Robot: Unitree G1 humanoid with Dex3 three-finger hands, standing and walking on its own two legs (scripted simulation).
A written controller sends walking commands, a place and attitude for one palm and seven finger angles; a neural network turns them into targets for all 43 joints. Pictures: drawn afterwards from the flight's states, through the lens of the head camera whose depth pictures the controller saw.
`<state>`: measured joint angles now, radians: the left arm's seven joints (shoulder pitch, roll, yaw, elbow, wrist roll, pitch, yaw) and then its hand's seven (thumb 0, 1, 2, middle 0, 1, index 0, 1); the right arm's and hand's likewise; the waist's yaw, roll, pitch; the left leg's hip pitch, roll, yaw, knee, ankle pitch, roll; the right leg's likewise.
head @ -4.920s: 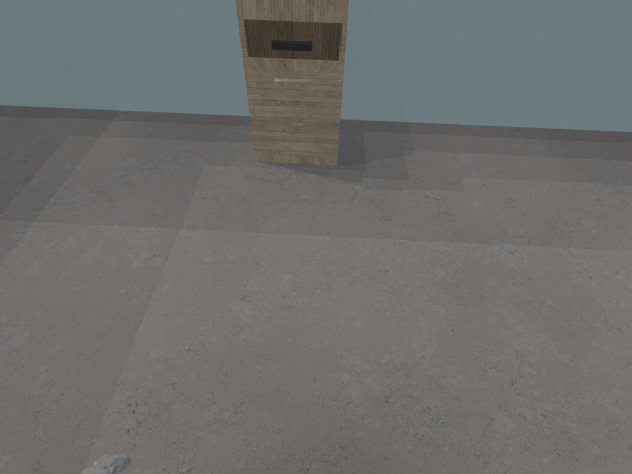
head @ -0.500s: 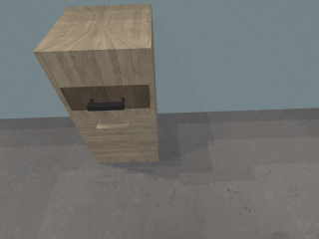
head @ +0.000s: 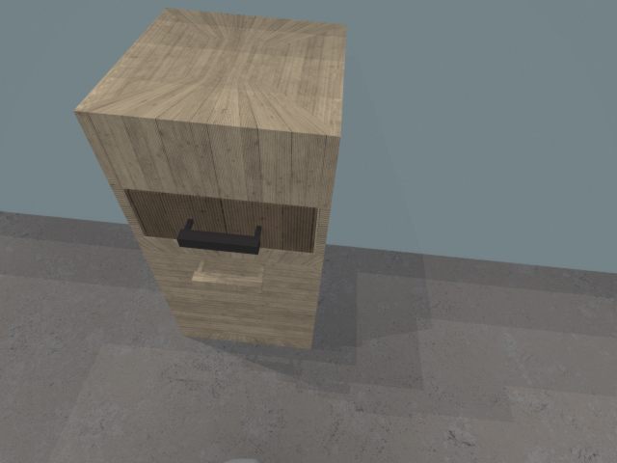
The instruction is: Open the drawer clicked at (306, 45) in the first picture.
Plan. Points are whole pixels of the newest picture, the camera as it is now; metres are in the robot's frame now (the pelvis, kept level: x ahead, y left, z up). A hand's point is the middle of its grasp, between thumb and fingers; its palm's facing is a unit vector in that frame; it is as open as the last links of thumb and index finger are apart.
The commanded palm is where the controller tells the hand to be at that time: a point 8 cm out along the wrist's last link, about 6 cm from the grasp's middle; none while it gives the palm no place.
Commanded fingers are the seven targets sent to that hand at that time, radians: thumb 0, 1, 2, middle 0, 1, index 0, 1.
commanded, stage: come to a stop and stand still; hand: left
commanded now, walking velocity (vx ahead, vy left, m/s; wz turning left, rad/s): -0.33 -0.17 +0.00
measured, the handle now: (221, 234) +0.54 +0.24 -0.14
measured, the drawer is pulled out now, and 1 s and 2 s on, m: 0.00 0.00 0.00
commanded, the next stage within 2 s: none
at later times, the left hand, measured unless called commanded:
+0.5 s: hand out of the picture +0.11 +0.14 -0.14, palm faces -0.02 -0.95 -0.31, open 7.4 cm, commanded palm none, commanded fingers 0.00 0.90 0.90 -0.20 -0.30 -0.20 -0.30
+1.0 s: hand out of the picture -0.04 +0.13 -0.14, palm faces +0.09 -0.96 -0.27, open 7.4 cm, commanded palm none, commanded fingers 0.00 0.90 0.90 -0.20 -0.30 -0.20 -0.30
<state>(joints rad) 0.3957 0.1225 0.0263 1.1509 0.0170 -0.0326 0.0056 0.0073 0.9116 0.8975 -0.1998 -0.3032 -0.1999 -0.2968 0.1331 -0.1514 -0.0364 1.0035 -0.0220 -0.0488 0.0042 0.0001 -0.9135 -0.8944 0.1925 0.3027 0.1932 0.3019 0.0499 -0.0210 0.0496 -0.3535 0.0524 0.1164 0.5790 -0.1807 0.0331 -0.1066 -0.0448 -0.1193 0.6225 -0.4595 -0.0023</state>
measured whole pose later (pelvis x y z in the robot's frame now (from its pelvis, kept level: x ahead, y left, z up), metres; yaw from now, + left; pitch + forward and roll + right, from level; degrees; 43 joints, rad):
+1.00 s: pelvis -0.02 -0.06 +0.03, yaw -1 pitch +1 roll +3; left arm 0.32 0.17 0.05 1.07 0.03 0.02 0.01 0.01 0.91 0.90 -0.20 -0.30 -0.20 -0.30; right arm 0.25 -0.22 -0.06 1.05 -0.01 0.05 0.00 0.00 -0.91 -0.89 0.19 0.30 0.19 0.30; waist 0.06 0.01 0.00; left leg -0.25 0.02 0.03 0.68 -0.38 -0.03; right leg -0.25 -0.04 -0.07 0.31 -0.08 -0.06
